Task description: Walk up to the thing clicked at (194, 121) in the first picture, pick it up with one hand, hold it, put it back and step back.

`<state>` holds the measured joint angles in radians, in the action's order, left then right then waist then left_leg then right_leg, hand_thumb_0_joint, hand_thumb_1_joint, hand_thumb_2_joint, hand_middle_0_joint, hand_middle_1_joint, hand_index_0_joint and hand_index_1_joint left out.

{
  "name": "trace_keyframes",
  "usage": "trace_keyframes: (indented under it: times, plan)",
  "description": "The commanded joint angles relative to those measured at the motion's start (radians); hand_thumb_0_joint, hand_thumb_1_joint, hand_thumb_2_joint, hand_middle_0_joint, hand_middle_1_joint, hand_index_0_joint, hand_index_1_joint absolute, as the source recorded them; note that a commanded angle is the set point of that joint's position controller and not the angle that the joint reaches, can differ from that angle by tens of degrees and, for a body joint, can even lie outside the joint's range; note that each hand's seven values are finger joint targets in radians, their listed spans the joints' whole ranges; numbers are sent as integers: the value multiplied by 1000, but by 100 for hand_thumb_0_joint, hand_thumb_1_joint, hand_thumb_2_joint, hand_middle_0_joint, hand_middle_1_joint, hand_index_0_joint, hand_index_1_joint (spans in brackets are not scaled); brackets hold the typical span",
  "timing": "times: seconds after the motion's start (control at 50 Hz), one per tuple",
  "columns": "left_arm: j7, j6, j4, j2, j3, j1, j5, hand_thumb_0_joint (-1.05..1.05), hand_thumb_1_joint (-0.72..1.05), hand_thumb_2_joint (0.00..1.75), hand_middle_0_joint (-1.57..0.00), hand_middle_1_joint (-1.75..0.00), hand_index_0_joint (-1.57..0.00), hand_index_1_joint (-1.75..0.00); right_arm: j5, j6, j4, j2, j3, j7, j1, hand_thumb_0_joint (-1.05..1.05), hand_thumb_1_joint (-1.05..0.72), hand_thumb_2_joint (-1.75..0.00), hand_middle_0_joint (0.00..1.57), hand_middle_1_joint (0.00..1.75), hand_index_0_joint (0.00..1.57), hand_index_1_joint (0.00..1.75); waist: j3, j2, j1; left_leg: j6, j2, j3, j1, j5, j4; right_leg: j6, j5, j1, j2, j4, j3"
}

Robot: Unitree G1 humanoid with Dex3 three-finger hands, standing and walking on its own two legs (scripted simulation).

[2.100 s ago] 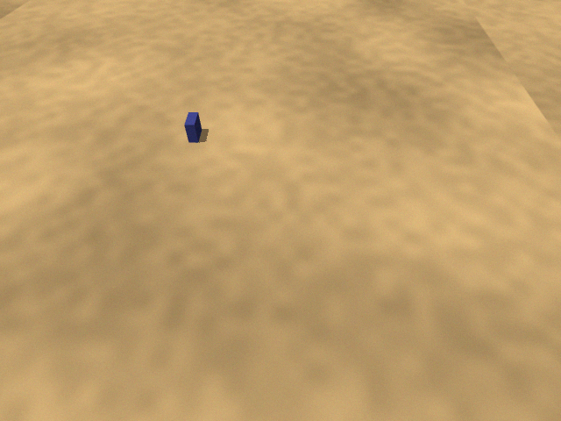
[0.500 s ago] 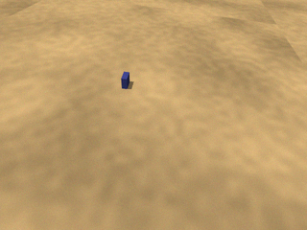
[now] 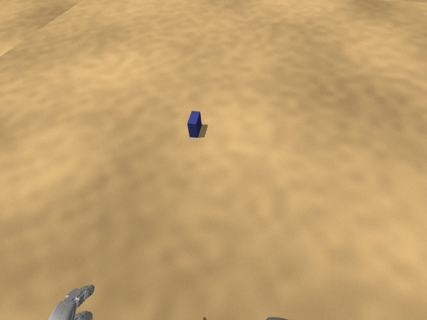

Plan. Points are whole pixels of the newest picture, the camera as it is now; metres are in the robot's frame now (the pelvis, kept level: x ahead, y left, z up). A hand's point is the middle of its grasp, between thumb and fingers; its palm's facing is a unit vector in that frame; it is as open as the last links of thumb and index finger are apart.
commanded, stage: walk up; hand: left
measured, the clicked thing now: (194, 124) +1.32 +0.17 -0.70
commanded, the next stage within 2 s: none
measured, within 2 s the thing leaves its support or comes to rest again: neither
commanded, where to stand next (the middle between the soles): +0.97 -0.04 m, yaw +0 degrees
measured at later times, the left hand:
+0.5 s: hand (102, 252) +0.30 +0.30 -0.15, palm faces -0.05 -0.95 -0.31, open 7.3 cm
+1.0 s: hand (144, 164) +0.53 +0.22 -0.11, palm faces -0.02 -0.92 -0.39, open 7.3 cm
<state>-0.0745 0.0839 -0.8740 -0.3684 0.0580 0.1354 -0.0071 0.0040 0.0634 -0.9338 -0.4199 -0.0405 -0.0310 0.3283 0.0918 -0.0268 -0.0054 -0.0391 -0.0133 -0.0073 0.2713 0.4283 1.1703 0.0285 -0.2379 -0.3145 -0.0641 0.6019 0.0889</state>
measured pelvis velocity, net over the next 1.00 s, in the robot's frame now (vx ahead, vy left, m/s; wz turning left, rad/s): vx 0.46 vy -0.05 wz -0.03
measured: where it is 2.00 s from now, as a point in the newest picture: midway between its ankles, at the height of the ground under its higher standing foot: (232, 190)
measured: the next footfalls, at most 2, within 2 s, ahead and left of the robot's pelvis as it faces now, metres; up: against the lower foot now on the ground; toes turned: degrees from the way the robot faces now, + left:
left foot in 0.30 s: +0.33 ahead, +0.14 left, +0.00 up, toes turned +6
right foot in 0.76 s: +0.51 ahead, -0.15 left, +0.00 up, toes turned -6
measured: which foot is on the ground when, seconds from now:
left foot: up 0.00-0.28, down 0.30-0.78, up 0.80-1.00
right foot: down 0.00-0.32, up 0.34-0.74, down 0.76-1.00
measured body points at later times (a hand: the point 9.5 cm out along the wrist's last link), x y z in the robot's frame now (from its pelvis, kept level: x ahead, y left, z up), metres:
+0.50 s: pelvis +0.25 +0.03 +0.00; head +0.27 +0.06 +0.45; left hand +0.30 +0.35 -0.13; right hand +0.34 -0.29 -0.08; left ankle +0.29 +0.14 -0.73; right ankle +0.24 -0.12 -0.66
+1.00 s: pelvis +0.46 -0.05 +0.01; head +0.47 -0.08 +0.46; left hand +0.53 +0.27 -0.08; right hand +0.53 -0.37 -0.12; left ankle +0.50 +0.11 -0.66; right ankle +0.47 -0.15 -0.73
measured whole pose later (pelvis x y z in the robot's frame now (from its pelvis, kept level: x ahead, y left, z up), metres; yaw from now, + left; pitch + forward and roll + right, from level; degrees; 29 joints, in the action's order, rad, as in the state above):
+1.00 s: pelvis +0.46 -0.05 +0.01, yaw -2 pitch -3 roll +1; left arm -0.05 0.09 -0.86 -0.38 0.04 0.29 -0.01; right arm 0.00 0.05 -0.88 -0.44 -0.05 -0.06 0.27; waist 0.08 -0.05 0.02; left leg -0.02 -0.07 0.00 0.49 0.28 1.02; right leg 0.04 -0.25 -0.19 -0.03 0.49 0.08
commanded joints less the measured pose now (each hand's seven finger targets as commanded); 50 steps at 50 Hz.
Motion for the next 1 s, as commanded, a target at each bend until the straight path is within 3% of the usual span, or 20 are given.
trace_keyframes:
  times: [0.0,0.12,0.2,0.26,0.28,0.3,0.32,0.34,0.4,0.44,0.54,0.62,0.68,0.72,0.74,0.76,0.78,0.8,0.86,0.98]
  plan:
    - [37,15,29,-281,72,101,-6,0,90,90,-20,-30,-20,-30,4,28,87,-179,-61,-2,46,0,-90,-90,20,30,20,30,-32,178,19,-11,-62,-59,232,-134,-50,161,262,149,-181,-309,-227]
    - [21,36,100,-307,73,49,18,0,90,90,-20,-30,-20,-30,-16,14,137,-167,-74,-47,-86,0,-90,-90,20,30,20,30,21,162,14,53,-109,28,198,-244,-426,196,-63,21,-172,-416,-106]
    - [15,24,80,-315,70,124,16,0,90,90,-20,-30,-20,-30,-22,33,148,-155,-80,-48,-164,0,-90,-90,20,30,20,30,-39,137,46,35,-82,60,69,-347,-589,165,28,79,-177,-308,-102]
    - [20,12,93,-286,53,147,18,0,90,90,-20,-30,-20,-30,-33,42,85,-216,-108,-30,23,0,-90,-90,20,30,20,30,-165,-39,-48,-8,-14,99,-239,-260,-626,124,189,18,-117,14,-47]
    - [26,8,94,-237,36,188,13,0,90,90,-20,-30,-20,-30,-49,45,63,-268,-127,-18,142,0,-90,-90,20,30,20,30,-218,-180,-113,-49,-76,12,-380,-122,-684,94,155,-93,-59,276,-2]
    - [27,5,102,-155,13,231,8,0,90,90,-20,-30,-20,-30,-56,47,71,-342,-145,-2,187,0,-90,-90,20,30,20,30,-243,-372,-111,-102,-299,-365,-496,-9,-748,44,-274,-313,66,507,-20]
    - [43,-7,90,-260,41,253,-2,0,90,90,-20,-30,-20,-30,-29,49,116,-360,-145,0,133,0,-90,-90,20,30,20,30,-244,-208,-95,-202,-432,-693,-474,155,-914,39,-327,-389,103,597,-113]
    - [52,-12,72,-311,43,221,7,0,90,90,-20,-30,-20,-30,-6,45,122,-361,-150,-1,78,0,-90,-90,20,30,20,30,-190,-154,-84,-241,-459,-688,-408,176,-923,44,-278,-409,33,647,-172]
    - [39,-7,33,-289,46,224,2,0,90,90,-20,-30,-20,-30,4,50,150,-257,-98,8,-29,0,-90,-90,20,30,20,30,-64,-67,-16,-156,-310,-272,-172,-203,-901,19,-129,-288,-26,556,-203]
    - [26,-14,19,-262,45,253,1,0,90,90,-20,-30,-20,-30,6,60,145,-243,-90,5,-18,0,-90,-90,20,30,20,30,-68,-89,5,-145,-271,-144,-106,-369,-886,-4,-104,-208,-33,487,-171]
    - [-6,-25,61,-234,44,147,18,0,90,90,-20,-30,-20,-30,-4,66,166,-267,-98,-1,-34,0,-90,-90,20,30,20,30,3,-120,-12,-187,-259,-49,-62,-209,-953,-38,-3,-225,-71,232,-92]
    - [-15,-16,74,-223,50,74,20,0,90,90,-20,-30,-20,-30,-5,61,165,-274,-97,-2,-37,0,-90,-90,20,30,20,30,-24,-113,-18,-154,-238,-14,-49,-246,-890,-14,117,-104,-51,49,-61]
    - [-12,-11,50,-233,61,120,21,0,90,90,-20,-30,-20,-30,-4,48,170,-275,-97,3,-54,0,-90,-90,20,30,20,30,-60,-83,25,-140,-249,-18,0,-215,-799,-2,107,58,-20,20,-25]
    - [0,2,15,-277,83,222,25,0,90,90,-20,-30,-20,-30,-9,40,171,-225,-79,3,-34,0,-90,-90,20,30,20,30,-123,69,78,-97,-176,49,62,-292,-527,17,45,266,22,-54,-28]
    - [13,14,-2,-332,107,319,30,0,90,90,-20,-30,-20,-30,-8,41,170,-158,-55,1,26,0,-90,-90,20,30,20,30,-187,267,120,-53,-86,119,158,-233,-239,48,-135,386,-77,-157,-183]
    - [26,23,26,-402,117,318,26,0,90,90,-20,-30,-20,-30,-4,36,181,-112,-33,0,66,0,-90,-90,20,30,20,30,-179,387,98,-8,20,97,359,84,-54,122,-248,457,-297,-293,-577]
    - [27,18,25,-420,115,315,11,0,90,90,-20,-30,-20,-30,-8,29,162,-217,-59,12,27,0,-90,-90,20,30,20,30,-138,313,119,5,6,42,424,101,38,212,-182,440,-373,-347,-740]
    - [32,13,37,-410,110,275,-1,0,90,90,-20,-30,-20,-30,-14,26,149,-241,-63,18,-7,0,-90,-90,20,30,20,30,-90,245,105,7,-46,-10,432,76,60,248,-124,357,-379,-342,-717]
    - [46,16,57,-314,76,162,-9,0,90,90,-20,-30,-20,-30,11,14,96,-206,-62,5,29,0,-90,-90,20,30,20,30,-26,184,23,0,-81,-57,308,-79,-35,134,122,182,-217,-312,-333]
    - [43,27,89,-296,70,157,7,0,90,90,-20,-30,-20,-30,-12,-2,113,-182,-69,-26,-27,0,-90,-90,20,30,20,30,-15,163,22,44,-84,-2,291,-206,-276,182,78,131,-177,-365,-163]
